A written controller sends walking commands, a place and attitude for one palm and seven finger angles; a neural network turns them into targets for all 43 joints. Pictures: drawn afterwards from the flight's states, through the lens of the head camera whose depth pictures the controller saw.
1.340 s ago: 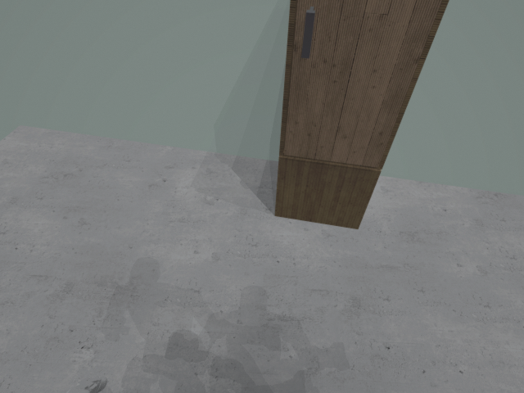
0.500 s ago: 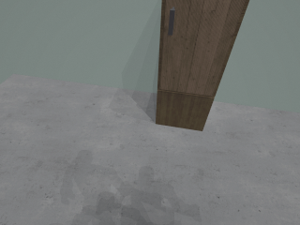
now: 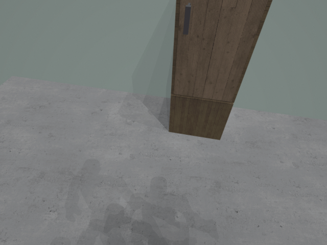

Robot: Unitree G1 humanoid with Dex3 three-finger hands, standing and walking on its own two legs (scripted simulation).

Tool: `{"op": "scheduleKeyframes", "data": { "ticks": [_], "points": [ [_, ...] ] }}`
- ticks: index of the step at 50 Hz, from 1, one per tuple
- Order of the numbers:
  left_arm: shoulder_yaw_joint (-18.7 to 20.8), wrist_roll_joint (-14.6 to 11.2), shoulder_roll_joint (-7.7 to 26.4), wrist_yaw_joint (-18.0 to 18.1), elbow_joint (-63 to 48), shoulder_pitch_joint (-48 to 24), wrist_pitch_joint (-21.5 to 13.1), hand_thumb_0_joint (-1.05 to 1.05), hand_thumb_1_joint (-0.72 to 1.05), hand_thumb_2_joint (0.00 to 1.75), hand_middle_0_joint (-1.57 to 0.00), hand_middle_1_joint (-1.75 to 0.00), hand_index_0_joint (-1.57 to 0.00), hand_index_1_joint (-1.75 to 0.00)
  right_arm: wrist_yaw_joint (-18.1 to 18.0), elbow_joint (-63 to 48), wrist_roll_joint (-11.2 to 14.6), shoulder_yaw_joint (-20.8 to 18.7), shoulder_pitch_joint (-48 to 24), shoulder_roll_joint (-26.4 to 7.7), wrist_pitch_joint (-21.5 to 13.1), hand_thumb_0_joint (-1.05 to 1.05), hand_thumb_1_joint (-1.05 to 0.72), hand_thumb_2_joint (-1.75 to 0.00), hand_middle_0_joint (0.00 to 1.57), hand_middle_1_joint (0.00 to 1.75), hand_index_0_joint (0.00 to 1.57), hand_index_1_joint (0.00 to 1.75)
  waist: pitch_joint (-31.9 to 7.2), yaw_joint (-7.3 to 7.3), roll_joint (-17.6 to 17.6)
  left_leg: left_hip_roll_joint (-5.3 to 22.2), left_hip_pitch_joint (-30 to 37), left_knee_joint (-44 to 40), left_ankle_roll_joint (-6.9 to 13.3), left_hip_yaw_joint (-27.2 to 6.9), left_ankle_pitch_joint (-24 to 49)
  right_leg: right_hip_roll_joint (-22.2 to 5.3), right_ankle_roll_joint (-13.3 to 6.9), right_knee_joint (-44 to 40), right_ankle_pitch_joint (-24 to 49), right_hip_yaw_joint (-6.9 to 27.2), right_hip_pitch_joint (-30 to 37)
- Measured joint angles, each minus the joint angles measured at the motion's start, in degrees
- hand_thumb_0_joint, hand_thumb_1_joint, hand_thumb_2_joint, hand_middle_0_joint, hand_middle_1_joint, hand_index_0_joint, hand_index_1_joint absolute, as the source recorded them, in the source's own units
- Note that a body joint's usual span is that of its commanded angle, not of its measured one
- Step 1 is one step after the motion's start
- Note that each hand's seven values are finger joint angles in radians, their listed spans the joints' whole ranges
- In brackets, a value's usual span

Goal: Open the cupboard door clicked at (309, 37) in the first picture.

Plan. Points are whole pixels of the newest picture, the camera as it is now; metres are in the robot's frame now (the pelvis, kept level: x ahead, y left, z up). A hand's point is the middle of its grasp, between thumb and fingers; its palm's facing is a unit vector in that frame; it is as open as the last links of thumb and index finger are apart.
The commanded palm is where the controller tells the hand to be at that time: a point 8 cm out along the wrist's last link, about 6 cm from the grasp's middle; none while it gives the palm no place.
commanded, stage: look at it before walking up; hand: left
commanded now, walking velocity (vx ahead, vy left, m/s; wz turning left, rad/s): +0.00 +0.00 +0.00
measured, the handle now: (187, 18) +1.03 -0.05 +0.13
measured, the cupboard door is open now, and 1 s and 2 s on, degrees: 0 0 0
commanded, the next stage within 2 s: turn to face it in 0.10 s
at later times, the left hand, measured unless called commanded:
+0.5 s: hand out of the picture +0.08 +0.24 -0.16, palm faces -0.07 -0.95 -0.31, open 7.4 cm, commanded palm none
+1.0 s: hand out of the picture +0.05 +0.14 -0.18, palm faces -0.09 -0.98 -0.20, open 7.4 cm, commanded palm none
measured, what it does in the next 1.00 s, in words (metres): lifts its left foot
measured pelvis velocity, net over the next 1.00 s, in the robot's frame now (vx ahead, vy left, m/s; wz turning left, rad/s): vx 0.07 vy -0.04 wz -0.16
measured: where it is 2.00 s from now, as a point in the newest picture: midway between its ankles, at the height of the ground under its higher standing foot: (184, 219)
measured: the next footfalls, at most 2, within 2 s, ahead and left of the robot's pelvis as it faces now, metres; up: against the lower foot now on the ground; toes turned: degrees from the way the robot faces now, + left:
left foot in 1.24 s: +0.30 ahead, +0.05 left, +0.00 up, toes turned -1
right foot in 1.86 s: +0.50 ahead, -0.23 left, +0.00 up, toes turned -21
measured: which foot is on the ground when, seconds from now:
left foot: down 0.00-0.84, up 0.86-1.00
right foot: down 0.00-1.00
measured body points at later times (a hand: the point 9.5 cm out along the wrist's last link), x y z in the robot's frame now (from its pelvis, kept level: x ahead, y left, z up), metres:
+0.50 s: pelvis +0.01 +0.00 +0.00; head +0.01 +0.00 +0.45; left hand +0.09 +0.29 -0.14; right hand +0.08 -0.28 -0.14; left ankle +0.00 +0.13 -0.75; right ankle +0.01 -0.12 -0.75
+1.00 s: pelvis +0.07 -0.04 -0.01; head +0.07 -0.04 +0.44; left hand +0.06 +0.19 -0.16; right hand +0.05 -0.29 -0.16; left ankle +0.07 +0.08 -0.68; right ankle +0.01 -0.12 -0.75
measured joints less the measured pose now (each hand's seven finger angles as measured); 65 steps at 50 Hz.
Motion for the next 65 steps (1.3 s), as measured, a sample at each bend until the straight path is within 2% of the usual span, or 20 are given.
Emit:
{"op": "scheduleKeyframes", "data": {
  "ticks": [13,20,32,34,35,38,40,42,43,45,47,49,52,56,61,62,63,65],
  "points": [
    [-0.03,-0.03,0.25,0.06,-0.13,-0.50,-0.18,0.01,0.90,0.90,-0.20,-0.30,-0.20,-0.30,-0.09,-0.27,0.05,0.06,-1.05,-0.02,-0.11,0.00,-0.91,-0.90,0.21,0.30,0.20,0.30,0.07,0.17,-0.10,-0.07,0.70,-0.39,0.14,0.17,-0.38,-0.08,0.15,-0.51,-0.25,0.17,0.70],
    [0.38,0.02,0.12,0.25,-0.94,-0.41,0.58,0.01,0.90,0.90,-0.20,-0.30,-0.20,-0.30,-0.56,-1.39,-0.03,-0.25,-1.70,0.35,0.04,0.00,-0.91,-0.90,0.21,0.30,0.20,0.30,0.25,0.54,-0.09,0.36,0.15,1.08,0.14,1.49,-1.44,0.37,0.23,0.86,-0.69,1.48,-0.36],
    [0.31,0.34,-4.91,0.10,-3.46,2.88,2.39,0.01,0.91,0.90,-0.20,-0.30,-0.20,-0.30,-0.81,-3.27,-0.26,-0.48,1.80,5.82,1.33,0.00,-0.91,-0.90,0.20,0.30,0.20,0.30,0.54,0.07,-0.43,1.45,-2.58,7.17,0.16,4.79,-5.04,1.64,0.28,7.66,-3.31,4.73,-4.77],
    [0.56,0.59,-5.75,-0.53,-3.84,4.24,2.63,0.01,0.91,0.90,-0.20,-0.30,-0.20,-0.30,-0.49,-3.16,-0.52,-0.67,3.46,6.58,1.56,0.00,-0.91,-0.90,0.20,0.30,0.20,0.30,-0.14,0.03,-0.42,1.81,-2.81,8.14,0.28,5.27,-6.07,1.96,-0.06,9.73,-6.21,4.95,-5.63],
    [0.79,0.69,-6.10,-0.85,-4.02,5.07,2.72,0.01,0.91,0.90,-0.20,-0.30,-0.20,-0.30,-0.35,-3.09,-0.61,-0.86,4.35,6.86,1.61,0.00,-0.91,-0.90,0.21,0.30,0.20,0.30,-0.55,0.07,-0.38,2.07,-2.86,8.56,0.36,5.60,-6.63,1.97,-0.29,11.58,-8.70,4.59,-6.39],
    [1.80,0.98,-7.00,-1.62,-4.05,7.44,2.97,0.01,0.91,0.90,-0.20,-0.30,-0.20,-0.30,-0.28,-2.63,-0.78,-1.62,6.66,7.25,1.23,0.00,-0.90,-0.90,0.21,0.30,0.20,0.30,-1.24,0.11,0.13,3.28,-1.88,8.85,0.03,6.92,-7.83,1.12,-0.19,19.44,-12.78,0.68,-8.76],
    [2.34,1.06,-7.50,-2.01,-3.88,8.76,2.78,0.01,0.91,0.90,-0.20,-0.30,-0.20,-0.30,-0.45,-2.31,-0.96,-2.07,8.14,7.04,0.86,0.00,-0.90,-0.90,0.21,0.30,0.20,0.30,-1.60,-0.18,0.88,4.33,-1.20,9.13,-0.68,7.38,-8.67,0.36,-0.19,19.34,-13.65,-1.72,-8.46],
    [2.67,1.10,-7.65,-2.09,-4.12,9.99,1.59,0.01,0.91,0.90,-0.20,-0.30,-0.20,-0.30,-0.60,-2.04,-1.02,-2.39,9.55,6.62,0.73,0.00,-0.90,-0.90,0.21,0.30,0.20,0.30,-1.72,-0.20,1.55,5.65,-2.16,12.69,-1.26,7.28,-11.13,0.08,-0.51,13.01,-11.16,-3.21,-6.01],
    [2.82,1.20,-7.66,-1.76,-4.00,10.33,0.60,0.01,0.91,0.90,-0.20,-0.30,-0.20,-0.30,-0.69,-1.77,-0.89,-2.51,9.96,6.53,0.91,0.00,-0.90,-0.90,0.21,0.30,0.20,0.30,-1.64,0.01,1.69,6.11,-4.16,17.84,-1.11,6.64,-14.50,0.44,-1.04,12.65,-7.79,-3.61,-6.16],
    [2.84,0.84,-8.21,-0.66,-3.36,10.99,-0.73,0.01,0.91,0.90,-0.20,-0.30,-0.20,-0.30,-0.60,-1.02,-0.86,-2.69,10.24,6.33,1.71,0.00,-0.91,-0.90,0.21,0.30,0.20,0.30,-1.23,0.34,2.19,5.75,-9.07,29.77,-0.36,3.93,-17.99,1.36,-2.28,13.44,-8.40,-4.68,-5.37],
    [2.77,0.68,-8.72,0.05,-2.63,12.61,-1.45,0.00,0.91,0.90,-0.20,-0.30,-0.20,-0.30,-0.28,-0.68,-0.94,-2.86,10.04,6.45,1.94,0.00,-0.91,-0.90,0.20,0.30,0.20,0.30,-1.54,1.03,1.69,5.07,-13.57,37.94,0.03,3.58,-16.58,1.78,-2.98,10.98,-9.06,-4.73,-3.22],
    [2.57,0.79,-9.35,0.54,-1.48,14.47,-1.72,0.00,0.91,0.90,-0.20,-0.30,-0.20,-0.30,0.02,-1.19,-1.14,-3.06,9.01,6.65,1.74,0.01,-0.91,-0.90,0.20,0.30,0.20,0.30,-1.85,1.44,0.87,4.91,-17.20,41.35,-0.11,4.36,-13.70,1.99,-3.11,7.65,-8.36,-3.96,-1.06],
    [2.01,0.93,-10.67,0.72,0.58,16.68,-1.97,0.00,0.91,0.90,-0.20,-0.30,-0.20,-0.30,0.21,-3.00,-1.13,-3.33,6.71,7.11,1.04,0.01,-0.91,-0.90,0.20,0.30,0.20,0.30,-1.80,1.15,0.37,5.30,-20.95,39.73,-0.67,5.17,-9.44,2.37,-2.95,3.06,-7.12,-3.04,1.96],
    [1.46,1.00,-12.04,0.81,2.50,18.26,-2.41,0.00,0.91,0.90,-0.20,-0.30,-0.20,-0.30,0.48,-4.76,-0.82,-3.32,3.63,8.45,0.31,0.00,-0.91,-0.90,0.20,0.30,0.19,0.30,-1.26,1.24,0.17,5.75,-22.97,32.77,-0.86,5.75,-6.01,2.90,-2.39,-0.75,-7.30,-2.48,5.59],
    [1.66,1.01,-12.22,1.09,3.72,18.77,-2.65,0.01,0.91,0.90,-0.20,-0.30,-0.20,-0.30,0.77,-5.52,-0.54,-2.66,0.88,10.73,-0.76,0.00,-0.91,-0.90,0.20,0.30,0.19,0.30,-0.43,2.39,-0.86,4.89,-19.42,19.90,0.42,7.13,-4.40,2.61,-0.84,-0.25,-11.36,-2.33,9.35],
    [1.77,0.86,-12.19,1.10,3.89,18.99,-2.68,0.01,0.91,0.90,-0.20,-0.30,-0.20,-0.30,0.66,-5.71,-0.59,-2.45,0.64,11.12,-1.34,0.00,-0.91,-0.90,0.20,0.30,0.19,0.30,-0.34,2.39,-1.20,4.32,-17.39,16.36,0.82,7.62,-2.88,2.26,-0.45,1.88,-13.24,-2.21,9.41],
    [1.94,0.63,-12.02,1.06,4.18,18.88,-2.56,0.01,0.91,0.90,-0.20,-0.30,-0.20,-0.30,0.42,-5.72,-0.75,-2.33,0.29,11.74,-2.06,0.00,-0.91,-0.90,0.20,0.30,0.19,0.30,0.02,2.16,-2.08,3.60,-16.28,15.63,2.25,8.35,-0.69,1.41,-0.36,6.33,-15.44,-1.92,8.40],
    [2.15,0.29,-11.88,0.85,4.43,17.71,-1.69,0.01,0.91,0.90,-0.20,-0.30,-0.20,-0.30,0.05,-5.92,-0.99,-1.98,0.14,12.65,-3.08,0.00,-0.91,-0.90,0.20,0.30,0.20,0.30,0.56,2.14,-2.96,3.26,-15.09,18.23,4.42,10.01,-3.66,0.48,-1.02,23.70,-17.77,-1.16,2.06]
  ]
}}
